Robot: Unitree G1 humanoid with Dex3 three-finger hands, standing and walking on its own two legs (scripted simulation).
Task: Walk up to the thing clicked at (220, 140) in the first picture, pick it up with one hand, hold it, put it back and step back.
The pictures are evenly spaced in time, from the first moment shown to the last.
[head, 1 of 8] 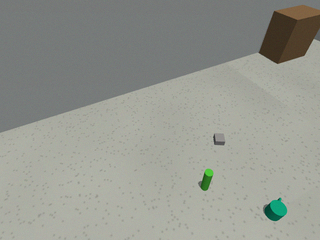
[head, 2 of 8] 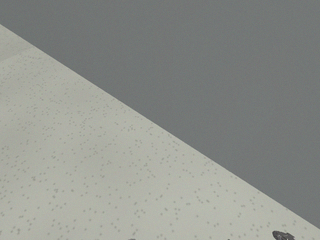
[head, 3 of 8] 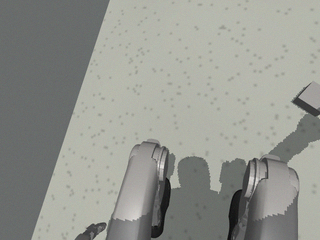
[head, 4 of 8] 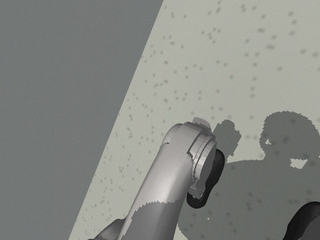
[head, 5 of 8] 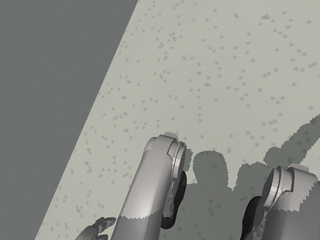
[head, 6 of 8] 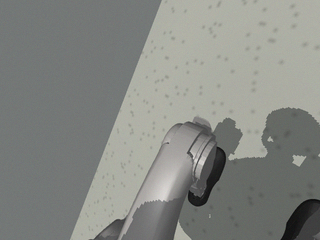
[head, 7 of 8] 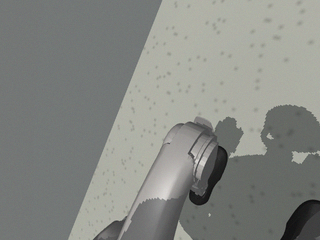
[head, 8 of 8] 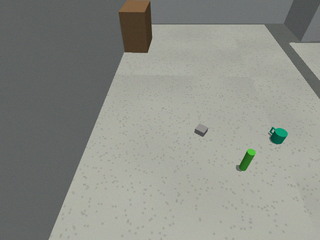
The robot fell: no
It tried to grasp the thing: yes
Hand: right
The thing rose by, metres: 0.00
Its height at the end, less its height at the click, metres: +0.00
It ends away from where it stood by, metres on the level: 0.00
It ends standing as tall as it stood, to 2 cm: yes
